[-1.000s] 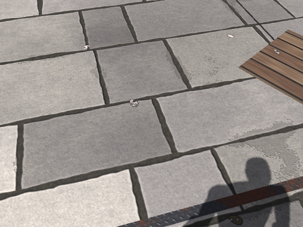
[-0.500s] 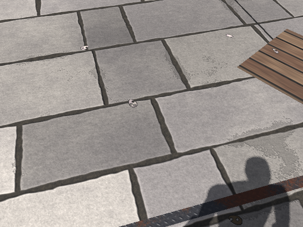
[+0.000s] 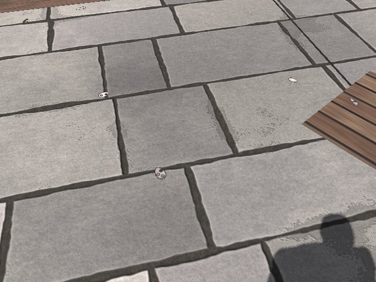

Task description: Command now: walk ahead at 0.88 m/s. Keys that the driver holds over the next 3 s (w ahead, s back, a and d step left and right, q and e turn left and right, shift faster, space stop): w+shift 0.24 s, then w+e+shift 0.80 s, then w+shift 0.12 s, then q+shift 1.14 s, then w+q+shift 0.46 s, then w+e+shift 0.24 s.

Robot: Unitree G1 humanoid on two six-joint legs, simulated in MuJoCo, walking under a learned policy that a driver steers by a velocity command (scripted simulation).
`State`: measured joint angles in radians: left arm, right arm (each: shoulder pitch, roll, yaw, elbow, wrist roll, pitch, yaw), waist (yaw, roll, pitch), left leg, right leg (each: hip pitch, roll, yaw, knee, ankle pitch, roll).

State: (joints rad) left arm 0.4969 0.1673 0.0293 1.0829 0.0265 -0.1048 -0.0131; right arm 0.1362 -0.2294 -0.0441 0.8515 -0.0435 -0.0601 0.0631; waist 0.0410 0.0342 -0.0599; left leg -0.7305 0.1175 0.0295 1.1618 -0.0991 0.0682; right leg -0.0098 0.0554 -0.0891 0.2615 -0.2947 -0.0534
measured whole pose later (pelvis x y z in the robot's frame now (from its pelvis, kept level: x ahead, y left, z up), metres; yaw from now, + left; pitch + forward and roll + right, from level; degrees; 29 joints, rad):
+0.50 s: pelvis +0.43 +0.05 +0.00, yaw -7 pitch +0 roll +2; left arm 0.18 0.24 0.04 0.86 0.01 -0.04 -0.05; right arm 0.46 -0.23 -0.06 1.03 -0.02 -0.13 0.02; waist -0.02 -0.03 0.02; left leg 0.01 -0.08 0.23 0.28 -0.30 0.09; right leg -0.76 -0.12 0.01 1.16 -0.02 -0.12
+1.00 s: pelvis +0.88 -0.04 -0.01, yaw -32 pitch +2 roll +0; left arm 0.47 0.28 0.08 0.90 0.00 -0.08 -0.01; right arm -0.05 -0.22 0.03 0.61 -0.05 -0.07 0.02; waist 0.11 0.00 0.02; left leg -0.73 0.15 -0.10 0.78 -0.05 -0.06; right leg -0.01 0.20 0.16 0.32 -0.31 -0.17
